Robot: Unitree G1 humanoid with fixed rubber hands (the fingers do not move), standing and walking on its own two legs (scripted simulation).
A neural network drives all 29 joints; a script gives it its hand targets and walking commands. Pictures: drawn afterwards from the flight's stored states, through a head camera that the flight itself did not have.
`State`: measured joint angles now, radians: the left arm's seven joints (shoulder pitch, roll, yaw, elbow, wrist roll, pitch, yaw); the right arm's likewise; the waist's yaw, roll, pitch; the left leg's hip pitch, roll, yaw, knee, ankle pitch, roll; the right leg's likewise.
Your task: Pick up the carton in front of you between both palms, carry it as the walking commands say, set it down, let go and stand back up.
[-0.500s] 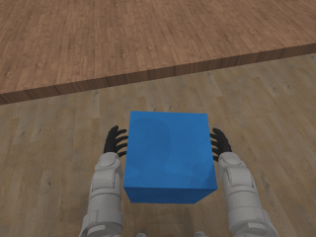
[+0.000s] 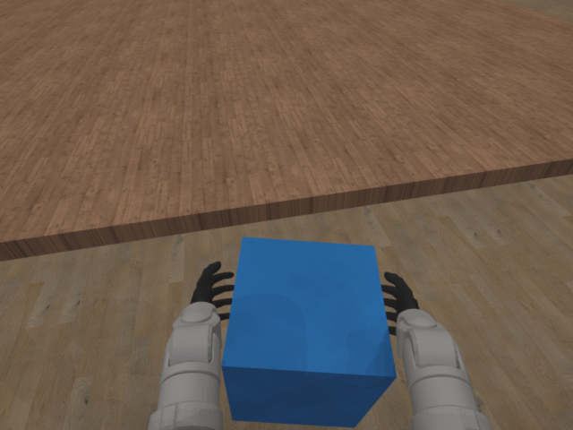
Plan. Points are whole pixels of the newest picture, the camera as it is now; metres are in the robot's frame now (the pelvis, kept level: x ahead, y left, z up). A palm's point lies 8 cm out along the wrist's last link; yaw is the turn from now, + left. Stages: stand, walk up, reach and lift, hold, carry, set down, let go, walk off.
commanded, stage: reach and lift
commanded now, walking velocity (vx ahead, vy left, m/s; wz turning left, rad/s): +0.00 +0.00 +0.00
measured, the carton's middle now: (300, 336) +0.31 +0.01 -0.05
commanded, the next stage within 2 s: hold in 0.84 s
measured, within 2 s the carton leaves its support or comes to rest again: neither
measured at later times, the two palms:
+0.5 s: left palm (204, 304) +0.31 +0.15 +0.04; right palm (406, 310) +0.30 -0.15 +0.03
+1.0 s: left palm (198, 303) +0.30 +0.15 +0.06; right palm (410, 308) +0.29 -0.15 +0.05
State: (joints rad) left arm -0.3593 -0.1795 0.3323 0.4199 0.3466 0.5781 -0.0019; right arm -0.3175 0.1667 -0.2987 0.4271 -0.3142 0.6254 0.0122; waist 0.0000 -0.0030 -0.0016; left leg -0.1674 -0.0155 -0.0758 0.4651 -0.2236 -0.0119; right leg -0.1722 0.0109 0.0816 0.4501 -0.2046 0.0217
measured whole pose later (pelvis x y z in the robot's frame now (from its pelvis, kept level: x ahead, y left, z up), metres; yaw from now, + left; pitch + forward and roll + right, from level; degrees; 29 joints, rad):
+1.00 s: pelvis +0.01 +0.00 +0.01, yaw +0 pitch -7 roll +0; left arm -0.25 -0.15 0.21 0.21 0.28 0.72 0.01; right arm -0.22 0.14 -0.16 0.21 -0.26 0.77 0.00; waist 0.00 0.00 0.00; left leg -0.03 -0.01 -0.08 0.34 -0.19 -0.01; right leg -0.04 0.01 0.08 0.33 -0.17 0.02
